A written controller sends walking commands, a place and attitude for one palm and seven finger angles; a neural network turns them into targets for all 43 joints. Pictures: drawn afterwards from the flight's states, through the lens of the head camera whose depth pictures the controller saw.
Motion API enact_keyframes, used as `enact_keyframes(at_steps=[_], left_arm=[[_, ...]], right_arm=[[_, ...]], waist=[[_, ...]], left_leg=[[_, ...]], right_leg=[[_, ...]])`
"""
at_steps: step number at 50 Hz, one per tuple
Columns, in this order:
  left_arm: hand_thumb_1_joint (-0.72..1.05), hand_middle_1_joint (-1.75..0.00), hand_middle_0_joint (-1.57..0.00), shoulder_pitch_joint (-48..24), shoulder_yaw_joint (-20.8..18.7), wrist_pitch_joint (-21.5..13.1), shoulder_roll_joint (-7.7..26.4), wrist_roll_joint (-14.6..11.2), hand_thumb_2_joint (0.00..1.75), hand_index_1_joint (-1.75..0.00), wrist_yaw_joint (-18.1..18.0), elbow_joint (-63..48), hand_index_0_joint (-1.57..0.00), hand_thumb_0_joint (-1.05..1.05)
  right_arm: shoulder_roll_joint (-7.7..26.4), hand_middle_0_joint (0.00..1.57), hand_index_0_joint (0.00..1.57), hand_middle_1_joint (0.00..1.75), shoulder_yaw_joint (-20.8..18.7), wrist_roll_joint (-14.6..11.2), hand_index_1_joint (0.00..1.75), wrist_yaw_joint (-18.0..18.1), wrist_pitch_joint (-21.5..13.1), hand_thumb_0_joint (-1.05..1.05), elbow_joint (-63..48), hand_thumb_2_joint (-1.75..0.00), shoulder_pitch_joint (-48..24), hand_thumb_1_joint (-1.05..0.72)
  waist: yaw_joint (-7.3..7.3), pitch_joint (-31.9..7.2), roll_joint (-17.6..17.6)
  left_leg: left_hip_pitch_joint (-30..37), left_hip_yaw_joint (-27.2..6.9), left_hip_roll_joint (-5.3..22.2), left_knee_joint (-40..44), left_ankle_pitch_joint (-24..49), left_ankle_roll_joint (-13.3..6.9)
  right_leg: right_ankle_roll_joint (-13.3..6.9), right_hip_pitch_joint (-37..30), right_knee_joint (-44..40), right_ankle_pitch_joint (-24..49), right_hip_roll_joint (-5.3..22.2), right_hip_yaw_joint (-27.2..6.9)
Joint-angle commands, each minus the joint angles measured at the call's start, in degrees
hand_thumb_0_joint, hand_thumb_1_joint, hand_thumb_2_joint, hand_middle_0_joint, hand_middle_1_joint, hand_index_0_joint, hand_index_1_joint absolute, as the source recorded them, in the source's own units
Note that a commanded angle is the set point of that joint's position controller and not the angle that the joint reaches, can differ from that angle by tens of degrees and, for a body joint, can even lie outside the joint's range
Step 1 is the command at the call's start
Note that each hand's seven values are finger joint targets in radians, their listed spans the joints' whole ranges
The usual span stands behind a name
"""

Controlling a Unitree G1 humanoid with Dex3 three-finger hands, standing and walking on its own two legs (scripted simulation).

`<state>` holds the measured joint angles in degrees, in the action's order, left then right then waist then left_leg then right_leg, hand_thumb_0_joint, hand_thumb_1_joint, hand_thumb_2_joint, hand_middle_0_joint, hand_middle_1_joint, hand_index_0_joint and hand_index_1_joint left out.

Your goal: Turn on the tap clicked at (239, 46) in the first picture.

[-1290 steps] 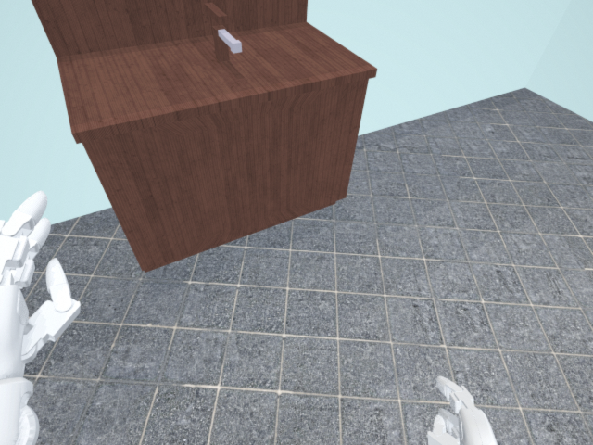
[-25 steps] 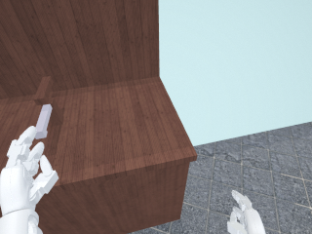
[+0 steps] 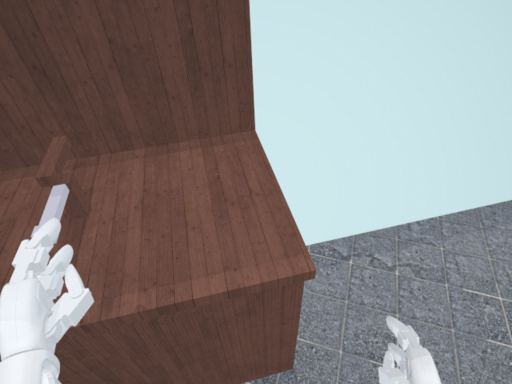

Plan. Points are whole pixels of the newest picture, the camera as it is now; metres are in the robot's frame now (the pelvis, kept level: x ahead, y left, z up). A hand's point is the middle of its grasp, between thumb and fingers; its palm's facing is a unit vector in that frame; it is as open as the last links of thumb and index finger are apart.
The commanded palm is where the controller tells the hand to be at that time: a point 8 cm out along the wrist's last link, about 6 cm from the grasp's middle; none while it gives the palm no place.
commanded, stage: reach beside the lever's end, fingers flat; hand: left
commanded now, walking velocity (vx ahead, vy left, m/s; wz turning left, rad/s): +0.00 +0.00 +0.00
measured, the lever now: (45, 234) +0.31 +0.42 +0.07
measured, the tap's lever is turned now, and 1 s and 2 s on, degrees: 0 0 0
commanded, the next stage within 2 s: none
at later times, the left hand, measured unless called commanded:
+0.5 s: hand (51, 294) +0.19 +0.30 +0.11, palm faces +0.55 -0.83 -0.13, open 7.5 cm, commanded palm +0.15 +0.34 +0.11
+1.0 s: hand (40, 278) +0.22 +0.35 +0.09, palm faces +0.57 -0.81 -0.13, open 7.6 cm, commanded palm +0.18 +0.39 +0.09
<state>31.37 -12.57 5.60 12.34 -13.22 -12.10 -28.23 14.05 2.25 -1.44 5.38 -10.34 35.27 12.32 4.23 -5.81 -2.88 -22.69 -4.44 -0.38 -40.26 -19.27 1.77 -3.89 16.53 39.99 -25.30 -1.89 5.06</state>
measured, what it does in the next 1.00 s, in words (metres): stands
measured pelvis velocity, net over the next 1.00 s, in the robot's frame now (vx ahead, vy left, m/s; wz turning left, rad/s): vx -0.02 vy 0.04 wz -0.01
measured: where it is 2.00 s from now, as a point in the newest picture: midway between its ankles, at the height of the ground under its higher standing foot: outside the picture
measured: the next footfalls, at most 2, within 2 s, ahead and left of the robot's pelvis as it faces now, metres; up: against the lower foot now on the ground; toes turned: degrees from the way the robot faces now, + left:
none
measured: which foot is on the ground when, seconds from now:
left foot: down 0.00-1.00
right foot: down 0.00-1.00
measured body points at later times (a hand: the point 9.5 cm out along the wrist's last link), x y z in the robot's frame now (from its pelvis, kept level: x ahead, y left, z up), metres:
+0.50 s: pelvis -0.03 +0.01 +0.00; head -0.03 +0.00 +0.45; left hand +0.15 +0.34 +0.12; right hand +0.16 -0.22 -0.08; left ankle +0.02 +0.15 -0.72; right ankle -0.04 -0.07 -0.72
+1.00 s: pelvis -0.02 +0.04 +0.00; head -0.01 +0.04 +0.45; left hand +0.18 +0.39 +0.10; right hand +0.15 -0.20 -0.09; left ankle +0.02 +0.15 -0.72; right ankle -0.04 -0.07 -0.72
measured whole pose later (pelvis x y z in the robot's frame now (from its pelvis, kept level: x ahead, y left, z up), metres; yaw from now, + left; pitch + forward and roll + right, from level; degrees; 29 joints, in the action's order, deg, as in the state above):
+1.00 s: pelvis -0.02 +0.04 +0.00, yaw -1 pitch +4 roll -2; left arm 11.7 -24.1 -8.4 16.7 -13.5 -6.5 3.2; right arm 14.2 1.3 -1.2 5.0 -11.0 39.9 11.2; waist 2.2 -3.6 -2.1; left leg -29.7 -3.5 -1.2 -43.7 -18.3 -0.6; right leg -1.4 22.6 41.3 -23.1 -1.0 4.3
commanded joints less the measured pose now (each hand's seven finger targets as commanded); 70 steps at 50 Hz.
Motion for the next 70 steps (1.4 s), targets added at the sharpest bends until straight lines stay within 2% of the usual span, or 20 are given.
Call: enact_keyframes(at_steps=[1,5,11,15,18,21,26,30,38,40,41,46,50,51,55,56,60,65,66,70], left_arm=[[0.9,-0.3,-0.2,-3.97,-8.77,-4.17,8.95,0.31,0.9,-0.3,-0.29,-9.48,-0.2,0.0],[0.9,-0.3,-0.2,-4.45,-11.96,-7.53,11.69,0.2,0.9,-0.3,0.52,-8.25,-0.2,0.0],[0.9,-0.3,-0.2,-8.51,-11.29,-12.47,10.8,-1.47,0.9,-0.3,3.76,-3.36,-0.2,0.0],[0.9,-0.3,-0.2,-11.81,-13.15,-12.37,13.03,-2.38,0.9,-0.3,4.94,2.26,-0.2,0.0],[0.9,-0.29,-0.2,-15.44,-13.17,-12.16,13.6,-2.18,0.9,-0.29,4.83,3.61,-0.2,0.0],[0.9,-0.29,-0.19,-19.24,-12.96,-12.73,13.82,-1.17,0.9,-0.29,3.68,4.05,-0.19,0.0],[0.9,-0.27,-0.19,-22.1,-12.9,-13.75,13.99,-0.49,0.9,-0.27,2.61,8.25,-0.19,0.0],[0.9,-0.26,-0.19,-21.72,-15.39,-13.25,16.23,-0.71,0.9,-0.26,3.27,13.17,-0.19,0.0],[0.9,-0.24,-0.18,-27.02,-15.99,-15.13,16.92,0.0,0.9,-0.24,3.6,15.41,-0.18,0.0],[0.9,-0.24,-0.18,-28.08,-16.19,-16.72,17.33,0.86,0.9,-0.24,3.5,14.76,-0.18,0.0],[0.9,-0.24,-0.18,-27.18,-15.01,-17.3,15.66,0.69,0.9,-0.24,3.69,15.11,-0.18,0.0],[0.9,-0.22,-0.17,-28.13,-15.75,-18.33,16.34,0.26,0.9,-0.22,5.19,18.31,-0.17,0.0],[0.9,-0.21,-0.17,-28.22,-19.86,-18.06,20.31,-0.07,0.9,-0.21,6.07,21.33,-0.17,0.0],[0.9,-0.21,-0.17,-30.35,-18.75,-18.2,19.27,-0.28,0.9,-0.21,6.34,21.48,-0.17,0.0],[0.9,-0.2,-0.17,-33.8,-23.1,-19.16,24.19,-0.29,0.9,-0.2,7.31,26.19,-0.17,0.0],[0.9,-0.2,-0.17,-35.93,-21.62,-19.6,22.77,-0.53,0.9,-0.2,7.94,26.74,-0.17,0.0],[0.9,-0.19,-0.16,-37.71,-22.31,-21.16,24.48,-0.47,0.9,-0.19,10.51,29.73,-0.16,0.0],[0.9,-0.17,-0.16,-39.88,-24.8,-20.9,27.79,-1.27,0.9,-0.17,13.29,37.49,-0.16,0.0],[0.9,-0.17,-0.16,-40.57,-23.08,-20.92,26.03,-1.47,0.9,-0.17,13.8,37.63,-0.16,0.0],[0.9,-0.16,-0.15,-43.89,-26.95,-21.78,31.2,-0.82,0.9,-0.16,13.42,40.4,-0.15,0.0]], right_arm=[[5.23,0.2,0.2,0.3,-2.45,0.06,0.3,0.78,-2.33,0.0,-9.33,-0.9,-6.78,-0.9],[5.28,0.2,0.2,0.3,-2.79,0.21,0.3,0.7,-2.81,0.0,-7.88,-0.9,-6.16,-0.9],[5.64,0.2,0.2,0.3,-3.16,-0.15,0.3,0.71,-4.64,0.0,-6.43,-0.9,-5.68,-0.9],[6.12,0.2,0.2,0.3,-3.11,-0.83,0.3,1.57,-5.6,0.0,-5.01,-0.9,-6.91,-0.9],[6.5,0.2,0.2,0.3,-3.16,-0.62,0.3,1.94,-6.04,0.0,-5.43,-0.9,-7.51,-0.9],[6.11,0.2,0.2,0.3,-2.8,-0.47,0.3,1.71,-6.34,0.0,-5.19,-0.9,-7.97,-0.9],[6.3,0.2,0.2,0.3,-2.54,-0.16,0.3,1.11,-6.28,0.0,-4.84,-0.9,-8.36,-0.9],[6.82,0.2,0.2,0.3,-2.78,-0.25,0.3,1.13,-5.52,0.0,-4.65,-0.9,-8.56,-0.9],[7.3,0.2,0.2,0.3,-3.1,0.2,0.3,0.69,-4.66,0.0,-4.76,-0.9,-7.25,-0.9],[7.13,0.2,0.2,0.3,-3.24,0.33,0.3,0.45,-4.69,0.0,-4.15,-0.9,-7.02,-0.9],[7.2,0.2,0.2,0.3,-3.32,0.5,0.3,0.18,-4.74,0.0,-4.4,-0.9,-6.52,-0.9],[7.64,0.2,0.2,0.3,-3.7,0.41,0.3,0.15,-4.09,0.0,-3.93,-0.9,-6.03,-0.9],[7.79,0.2,0.2,0.3,-3.83,0.31,0.3,0.56,-3.01,0.0,-3.46,-0.9,-6.02,-0.9],[7.67,0.2,0.2,0.3,-3.76,0.34,0.3,0.56,-2.8,0.0,-3.66,-0.9,-5.88,-0.9],[8.02,0.2,0.2,0.3,-3.76,0.36,0.3,1.01,-1.97,0.0,-2.46,-0.9,-5.48,-0.9],[7.96,0.2,0.2,0.3,-3.73,0.47,0.3,1.02,-1.86,0.0,-2.56,-0.9,-5.28,-0.9],[8.32,0.2,0.2,0.3,-4.0,0.43,0.3,1.14,-1.89,0.0,-1.93,-0.9,-4.44,-0.9],[9.28,0.2,0.2,0.3,-4.19,0.21,0.3,1.58,-1.24,0.0,-1.25,-0.9,-2.79,-0.9],[9.28,0.2,0.2,0.3,-4.27,0.2,0.3,1.49,-1.2,0.0,-1.99,-0.9,-2.73,-0.9],[9.63,0.2,0.2,0.3,-4.26,0.47,0.3,1.55,-0.48,0.0,-1.31,-0.9,-1.76,-0.9]], waist=[[0.26,-2.62,4.08],[0.12,-3.39,0.56],[-1.31,-2.35,1.61],[-1.4,1.44,2.17],[-1.47,-0.43,2.99],[-1.45,-1.71,-0.75],[-1.8,-2.36,-1.02],[-0.79,-2.83,-0.18],[-1.69,-4.76,-0.39],[-1.76,-5.14,-3.09],[-1.89,-5.97,-2.98],[-2.38,-6.26,-0.91],[-1.44,-6.11,-1.92],[-2.18,-6.29,-2.54],[-2.25,-5.57,-2.89],[-2.97,-6.64,-2.79],[-2.78,-8.9,-5.62],[-2.93,-8.79,-1.98],[-3.1,-9.36,-1.93],[-2.87,-9.33,-3.76]], left_leg=[[4.85,2.66,-0.93,2.18,16.67,-3.49],[5.3,2.7,-0.96,1.56,17.68,-3.46],[4.21,1.89,-1.07,2.01,15.1,-3.57],[2.3,1.47,-1.23,3.21,9.13,-3.74],[2.2,1.3,-1.47,3.69,7.24,-3.78],[2.6,1.06,-1.71,4.28,5.26,-3.6],[1.88,0.62,-1.58,4.53,3.07,-3.46],[0.89,0.82,-1.47,4.76,3.67,-3.42],[1.85,0.06,-1.04,4.33,6.09,-3.23],[2.75,-0.23,-0.86,4.05,7.06,-3.0],[3.01,-0.36,-0.99,3.85,7.6,-2.94],[2.39,-0.61,-0.8,3.24,8.9,-2.82],[1.39,-0.48,-0.88,3.03,9.66,-2.7],[1.49,-0.49,-0.96,2.83,9.4,-2.7],[-0.15,-0.6,-1.0,2.07,8.27,-2.92],[0.26,-0.53,-1.06,1.78,8.48,-2.97],[1.38,-0.74,-0.88,0.7,10.44,-2.97],[-0.96,-1.41,-0.76,0.12,9.9,-3.11],[-0.92,-1.19,-0.93,-0.01,9.96,-3.21],[-2.11,-1.5,-0.79,-0.76,9.09,-3.22]], right_leg=[[3.94,0.34,-8.16,30.2,3.47,-3.16],[3.94,0.69,-8.0,31.86,3.42,-3.51],[3.39,2.66,-8.04,26.03,2.79,-3.01],[3.25,5.06,-10.5,16.82,2.5,-3.66],[3.26,5.28,-10.62,13.01,2.42,-3.69],[3.01,5.7,-10.46,9.54,2.32,-3.59],[2.75,6.45,-9.79,7.12,1.82,-3.08],[2.58,5.45,-9.64,8.03,1.5,-2.99],[2.36,6.55,-7.42,10.68,0.81,-2.0],[2.03,7.04,-6.53,11.38,0.65,-1.76],[2.02,7.1,-6.16,11.89,0.64,-1.63],[2.03,7.71,-5.36,13.33,0.45,-1.44],[1.92,7.41,-5.17,13.67,0.38,-1.52],[2.01,8.18,-5.03,13.53,0.43,-1.56],[2.01,9.06,-4.95,12.39,0.19,-1.92],[2.08,9.43,-4.59,12.67,0.23,-1.86],[1.81,10.01,-3.71,13.75,-0.02,-1.98],[2.01,10.94,-3.2,13.42,-0.27,-1.69],[2.16,11.21,-3.06,13.6,-0.16,-1.73],[2.15,12.43,-2.51,12.44,-0.28,-1.9]])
